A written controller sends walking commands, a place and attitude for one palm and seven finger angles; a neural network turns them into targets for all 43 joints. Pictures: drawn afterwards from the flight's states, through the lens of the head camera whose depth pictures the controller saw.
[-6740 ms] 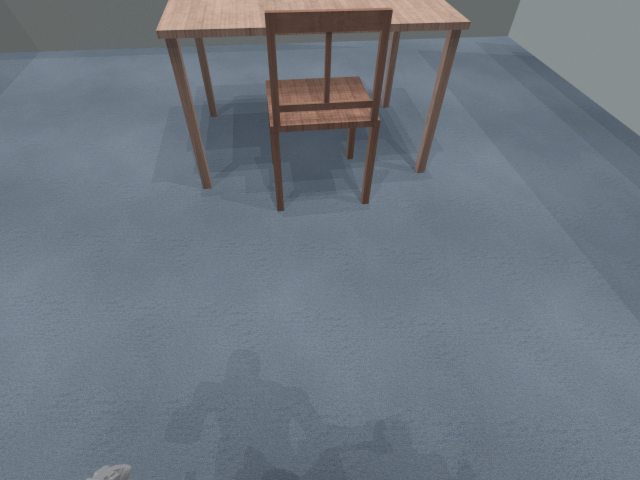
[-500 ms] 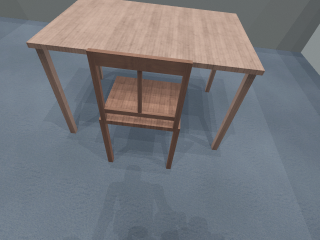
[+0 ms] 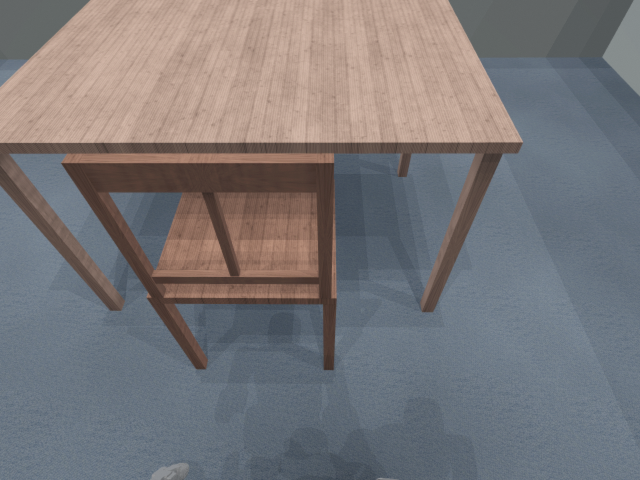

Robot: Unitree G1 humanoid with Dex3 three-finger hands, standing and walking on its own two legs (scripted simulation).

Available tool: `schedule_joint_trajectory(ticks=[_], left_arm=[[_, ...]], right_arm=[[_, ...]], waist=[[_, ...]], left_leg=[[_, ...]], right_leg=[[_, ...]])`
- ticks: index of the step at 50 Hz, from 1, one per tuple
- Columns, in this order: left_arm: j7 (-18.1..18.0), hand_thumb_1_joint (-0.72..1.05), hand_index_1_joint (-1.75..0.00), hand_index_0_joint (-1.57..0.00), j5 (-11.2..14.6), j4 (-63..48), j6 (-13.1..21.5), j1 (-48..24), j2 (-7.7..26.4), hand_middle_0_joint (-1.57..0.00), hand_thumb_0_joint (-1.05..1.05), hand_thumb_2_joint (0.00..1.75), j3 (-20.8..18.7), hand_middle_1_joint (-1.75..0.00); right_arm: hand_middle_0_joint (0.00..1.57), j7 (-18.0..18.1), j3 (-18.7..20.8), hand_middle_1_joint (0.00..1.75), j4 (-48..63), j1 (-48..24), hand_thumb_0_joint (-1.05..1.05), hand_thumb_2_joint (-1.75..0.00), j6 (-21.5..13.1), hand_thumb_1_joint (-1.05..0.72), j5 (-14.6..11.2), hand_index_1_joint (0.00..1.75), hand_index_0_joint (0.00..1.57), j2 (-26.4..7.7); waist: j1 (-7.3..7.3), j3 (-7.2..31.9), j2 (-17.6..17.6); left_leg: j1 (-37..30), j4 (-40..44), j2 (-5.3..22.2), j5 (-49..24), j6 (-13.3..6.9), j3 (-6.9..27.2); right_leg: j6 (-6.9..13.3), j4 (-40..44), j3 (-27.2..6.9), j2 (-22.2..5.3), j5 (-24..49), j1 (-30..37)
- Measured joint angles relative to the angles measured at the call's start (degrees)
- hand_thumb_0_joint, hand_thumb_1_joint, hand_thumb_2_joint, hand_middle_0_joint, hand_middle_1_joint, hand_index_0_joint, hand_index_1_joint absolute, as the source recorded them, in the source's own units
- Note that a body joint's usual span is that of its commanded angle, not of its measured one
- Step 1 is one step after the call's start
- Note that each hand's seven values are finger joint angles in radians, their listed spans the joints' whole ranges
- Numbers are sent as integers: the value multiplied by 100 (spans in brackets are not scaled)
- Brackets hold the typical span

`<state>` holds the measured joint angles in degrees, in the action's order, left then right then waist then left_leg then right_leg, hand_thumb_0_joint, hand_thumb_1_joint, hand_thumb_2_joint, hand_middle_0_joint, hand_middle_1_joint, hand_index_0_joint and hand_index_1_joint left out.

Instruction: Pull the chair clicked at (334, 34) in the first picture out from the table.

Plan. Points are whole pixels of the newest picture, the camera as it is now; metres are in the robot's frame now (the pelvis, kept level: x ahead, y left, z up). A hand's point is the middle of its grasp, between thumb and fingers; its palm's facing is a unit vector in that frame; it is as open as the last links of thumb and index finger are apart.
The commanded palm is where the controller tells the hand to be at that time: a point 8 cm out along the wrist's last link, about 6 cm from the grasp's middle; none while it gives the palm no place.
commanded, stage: take the last steps up to it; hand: left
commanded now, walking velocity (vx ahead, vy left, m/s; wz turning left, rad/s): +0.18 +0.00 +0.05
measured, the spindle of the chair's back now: (223, 236) +0.55 +0.21 -0.10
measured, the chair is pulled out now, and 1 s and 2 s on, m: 0.00 0.00 0.00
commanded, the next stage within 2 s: come to a stop and stand still in 0.06 s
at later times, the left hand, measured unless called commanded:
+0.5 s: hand out of the picture +0.10 +0.18 -0.17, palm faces +0.05 -0.98 -0.18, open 7.4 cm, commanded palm none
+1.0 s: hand out of the picture +0.04 +0.12 -0.14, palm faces +0.07 -0.97 -0.24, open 7.4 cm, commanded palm none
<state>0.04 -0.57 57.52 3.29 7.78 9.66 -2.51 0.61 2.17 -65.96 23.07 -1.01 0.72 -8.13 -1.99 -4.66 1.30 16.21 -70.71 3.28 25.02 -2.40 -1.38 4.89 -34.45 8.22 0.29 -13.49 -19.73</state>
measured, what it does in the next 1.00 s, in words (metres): steps on the spot: left foot, then right foot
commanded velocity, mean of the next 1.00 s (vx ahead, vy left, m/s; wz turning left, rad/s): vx -0.03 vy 0.04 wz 0.01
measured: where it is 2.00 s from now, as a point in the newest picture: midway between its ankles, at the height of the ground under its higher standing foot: outside the picture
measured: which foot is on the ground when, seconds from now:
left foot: up 0.00-0.30, down 0.32-0.70, up 0.72-1.00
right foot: down 0.00-0.38, up 0.40-0.66, down 0.68-1.00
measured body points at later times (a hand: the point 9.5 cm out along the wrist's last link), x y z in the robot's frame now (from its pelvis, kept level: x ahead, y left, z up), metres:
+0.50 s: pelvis +0.09 +0.01 +0.01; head +0.12 +0.02 +0.46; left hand +0.09 +0.23 -0.15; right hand +0.19 -0.21 -0.14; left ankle +0.17 +0.13 -0.72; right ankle +0.04 -0.10 -0.68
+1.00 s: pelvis +0.05 -0.05 +0.03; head +0.07 -0.08 +0.47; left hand +0.04 +0.18 -0.12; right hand +0.04 -0.29 -0.15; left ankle +0.02 +0.10 -0.68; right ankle +0.02 -0.14 -0.72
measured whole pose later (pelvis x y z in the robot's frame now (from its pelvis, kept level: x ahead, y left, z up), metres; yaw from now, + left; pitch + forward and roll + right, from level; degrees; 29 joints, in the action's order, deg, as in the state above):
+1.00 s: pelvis +0.05 -0.05 +0.03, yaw +0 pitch +1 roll +3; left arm -1.9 -1.4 60.7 1.0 18.6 6.2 -1.1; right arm 0.2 3.4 -62.4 17.1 3.4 1.2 -13.3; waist 1.7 -1.1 2.0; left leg 19.3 -45.3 0.5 21.0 2.5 -1.9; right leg 1.7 -22.3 2.8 -2.5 -14.2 -8.7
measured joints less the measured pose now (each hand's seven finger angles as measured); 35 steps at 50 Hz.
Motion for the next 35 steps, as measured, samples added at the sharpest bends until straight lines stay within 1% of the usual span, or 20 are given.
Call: schedule_joint_trajectory(ticks=[1, 3, 5, 7, 11, 14, 15, 16, 17, 19, 21, 23, 25, 27, 28, 30, 32, 33, 34, 35], left_arm=[[-24, 91, -30, -19, -2, 50, -13, 86, -32, -20, 0, 90, 15, -30], [-103, 92, -30, -20, 7, 143, -13, 254, -72, -20, 0, 90, -13, -30], [-125, 94, -30, -20, -11, 233, -7, 403, -42, -20, -1, 90, -6, -30], [-119, 94, -30, -20, -27, 312, -8, 541, -40, -20, -1, 90, 14, -30], [-105, 93, -30, -20, -43, 444, -17, 772, -115, -20, 0, 90, 75, -30], [-148, 92, -30, -20, -41, 540, -87, 898, -200, -20, 0, 90, 136, -30], [-164, 92, -30, -20, -29, 573, -123, 944, -226, -20, 0, 90, 155, -30], [-181, 91, -30, -20, -14, 602, -168, 987, -244, -20, 0, 90, 171, -30], [-204, 91, -30, -20, 5, 633, -229, 986, -232, -20, 0, 90, 176, -30], [-260, 91, -30, -20, 26, 615, -342, 960, -201, -20, 0, 90, 171, -30], [-273, 91, -30, -20, 29, 550, -440, 888, -182, -20, 0, 90, 159, -30], [-263, 91, -30, -20, 13, 463, -542, 763, -159, -20, 0, 90, 114, -30], [-250, 91, -30, -20, -3, 348, -598, 641, -103, -20, 0, 90, 54, -30], [-241, 91, -30, -20, -13, 229, -627, 559, -13, -20, 0, 90, -11, -30], [-238, 91, -30, -20, -17, 180, -636, 536, 35, -20, 0, 90, -38, -30], [-227, 91, -30, -20, -27, 115, -641, 523, 121, -20, 0, 90, -68, -30], [-222, 91, -30, -19, -34, 102, -606, 555, 174, -20, 0, 90, -67, -30], [-218, 91, -30, -19, -38, 114, -566, 598, 193, -20, 0, 90, -58, -30], [-216, 91, -30, -19, -55, 127, -515, 667, 221, -20, 0, 90, -44, -30], [-223, 91, -30, -19, -84, 194, -478, 701, 183, -20, 0, 90, -26, -30]], right_arm=[[20, -2, 15, 30, 83, -122, 0, -90, 8, -91, 22, 30, 20, -30], [20, 0, 37, 30, 271, -363, 0, -90, 11, -91, 58, 30, 20, -77], [20, -5, 52, 30, 437, -587, 0, -90, 9, -91, 76, 30, 20, -95], [20, 3, 61, 30, 546, -794, 0, -90, 18, -91, 93, 30, 20, -106], [20, -3, 70, 30, 588, -1082, 0, -90, 22, -94, 71, 30, 20, -210], [20, 29, -5, 30, 550, -1255, 0, -90, 12, -93, 41, 30, 20, -208], [20, 37, -29, 30, 539, -1294, 0, -90, 8, -93, 30, 30, 20, -193], [20, 47, -48, 30, 535, -1316, 0, -90, -4, -93, 25, 30, 20, -167], [20, 65, -63, 30, 520, -1349, 0, -90, -8, -93, 20, 30, 20, -98], [20, 85, -105, 30, 549, -1426, 0, -90, 22, -92, 7, 30, 20, 39], [20, 137, -122, 30, 624, -1550, 0, -90, 57, -92, 2, 30, 20, 117], [20, 187, -102, 30, 731, -1683, -1, -90, 106, -93, 17, 30, 20, 134], [20, 193, -70, 30, 818, -1807, -1, -90, 171, -93, 44, 30, 20, 105], [21, 165, -36, 30, 867, -1883, -1, -90, 237, -92, 69, 30, 20, 62], [21, 147, -16, 30, 879, -1898, -1, -90, 267, -92, 76, 30, 20, 36], [21, 111, 28, 30, 884, -1885, -1, -90, 312, -92, 87, 30, 20, -28], [21, 71, 75, 30, 861, -1821, -1, -90, 343, -91, 101, 30, 20, -104], [21, 51, 97, 30, 841, -1765, -1, -90, 360, -91, 99, 30, 20, -141], [21, 32, 116, 30, 814, -1694, -1, -90, 380, -91, 88, 30, 20, -163], [21, 20, 143, 30, 764, -1634, 0, -90, 419, -91, 64, 30, 20, -215]], waist=[[-2, 47, 21], [-18, 139, 64], [-17, 221, 82], [7, 278, 93], [158, 330, 94], [317, 296, 63], [351, 290, 59], [369, 291, 49], [376, 275, -50], [446, 207, -272], [486, 98, -361], [455, -27, -324], [418, -146, -254], [404, -205, -214], [400, -208, -196], [382, -168, -155], [348, -72, -92], [331, 0, -67], [321, 90, -82], [301, 133, 13]], left_leg=[[317, -116, 54, -204, 4, 5], [829, 51, 160, -503, 54, 19], [1164, 485, 242, -692, 128, 1], [1334, 1008, 296, -849, 200, -40], [1228, 2170, 286, -1005, 323, -152], [769, 3189, 160, -1250, 385, -162], [549, 3596, 120, -1621, 393, -165], [344, 3887, 108, -1912, 343, -177], [237, 3964, 48, -1761, 275, -213], [105, 4022, -75, -1458, 169, -337], [48, 4129, -115, -1440, 115, -446], [80, 4241, -93, -1573, 104, -466], [171, 4296, -42, -1696, 109, -445], [283, 4317, 11, -1794, 149, -432], [339, 4314, 37, -1833, 176, -426], [444, 4288, 82, -1894, 236, -406], [539, 4235, 114, -1933, 303, -371], [592, 4176, 119, -1931, 338, -351], [667, 4060, 100, -1851, 375, -347], [726, 3879, 112, -1517, 407, -246]], right_leg=[[-15, 213, 5, 34, 54, 156], [9, 615, 20, 96, 145, 433], [24, 920, 29, 137, 196, 653], [19, 1133, 30, 175, 203, 835], [-32, 1314, 6, 228, 97, 1121], [-106, 1180, -58, 253, -104, 1262], [-138, 1054, -74, 264, -215, 1280], [-174, 881, -80, 270, -354, 1274], [-214, 701, -94, 201, -495, 1253], [-342, 367, -202, 40, -629, 1153], [-468, -325, -388, -29, -1293, 844], [-525, -1228, -583, -9, -1700, 430], [-565, -1925, -724, 3, -1778, 81], [-616, -2288, -829, -24, -1687, -144], [-633, -2315, -856, -54, -1636, -188], [-639, -2038, -841, -142, -1566, -114], [-614, -1322, -769, -226, -1431, 174], [-599, -796, -724, -257, -1226, 404], [-576, -240, -716, -293, -1071, 637], [-529, -149, -662, -247, -971, 689]])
